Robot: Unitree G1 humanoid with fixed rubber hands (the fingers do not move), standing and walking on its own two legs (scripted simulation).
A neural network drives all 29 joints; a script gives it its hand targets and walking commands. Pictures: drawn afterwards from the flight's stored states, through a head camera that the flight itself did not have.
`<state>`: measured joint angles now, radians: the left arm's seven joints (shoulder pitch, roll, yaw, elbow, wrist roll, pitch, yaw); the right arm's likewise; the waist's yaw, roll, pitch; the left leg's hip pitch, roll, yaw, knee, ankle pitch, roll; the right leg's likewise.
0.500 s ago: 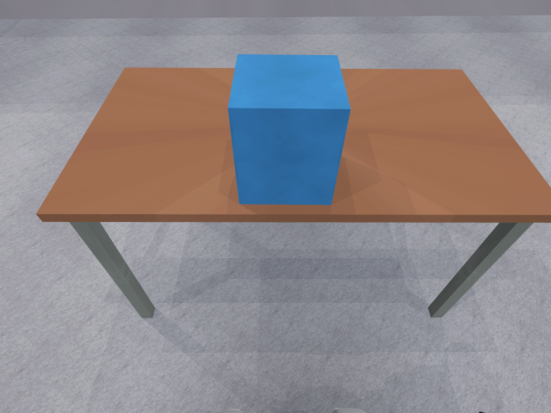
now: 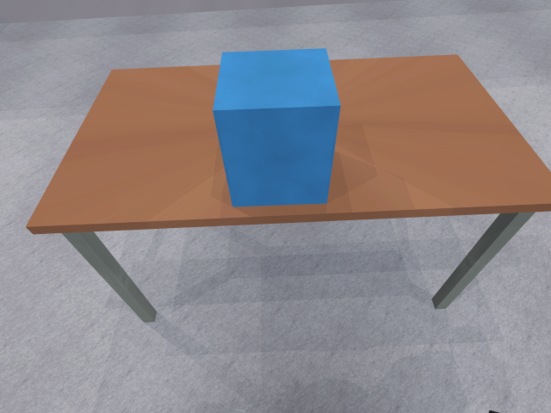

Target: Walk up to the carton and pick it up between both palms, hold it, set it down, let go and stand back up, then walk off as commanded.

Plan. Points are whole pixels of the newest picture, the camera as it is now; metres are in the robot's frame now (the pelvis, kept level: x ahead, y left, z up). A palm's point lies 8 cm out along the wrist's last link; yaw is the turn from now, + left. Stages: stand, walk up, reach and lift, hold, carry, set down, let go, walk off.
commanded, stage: walk up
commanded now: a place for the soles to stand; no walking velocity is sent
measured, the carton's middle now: (277, 131) +0.65 +0.02 +0.03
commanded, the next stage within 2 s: none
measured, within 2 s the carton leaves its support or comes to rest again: neither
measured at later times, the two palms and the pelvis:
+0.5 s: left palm out of the picture +0.08 +0.32 -0.09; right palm out of the picture +0.11 -0.31 -0.10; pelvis +0.01 +0.00 +0.00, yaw +0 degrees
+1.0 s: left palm out of the picture +0.12 +0.36 -0.10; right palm out of the picture +0.11 -0.29 -0.08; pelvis +0.05 +0.04 +0.00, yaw +1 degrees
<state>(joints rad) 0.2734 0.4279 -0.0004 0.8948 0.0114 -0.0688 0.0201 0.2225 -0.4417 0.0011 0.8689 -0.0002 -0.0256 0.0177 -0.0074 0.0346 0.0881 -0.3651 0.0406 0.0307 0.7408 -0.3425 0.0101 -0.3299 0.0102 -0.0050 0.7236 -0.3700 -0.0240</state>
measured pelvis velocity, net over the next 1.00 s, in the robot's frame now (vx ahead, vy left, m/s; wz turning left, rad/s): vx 0.05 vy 0.04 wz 0.02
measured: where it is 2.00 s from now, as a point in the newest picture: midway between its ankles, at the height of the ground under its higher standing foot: outside the picture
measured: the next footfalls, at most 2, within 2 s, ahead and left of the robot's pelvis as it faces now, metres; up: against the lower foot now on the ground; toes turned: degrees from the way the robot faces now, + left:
right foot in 1.24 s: +0.20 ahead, -0.10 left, +0.00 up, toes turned -1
left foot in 1.70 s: +0.26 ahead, +0.16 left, +0.00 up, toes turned +2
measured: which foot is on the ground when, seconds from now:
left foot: down 0.00-1.00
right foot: down 0.00-0.88, up 0.90-1.00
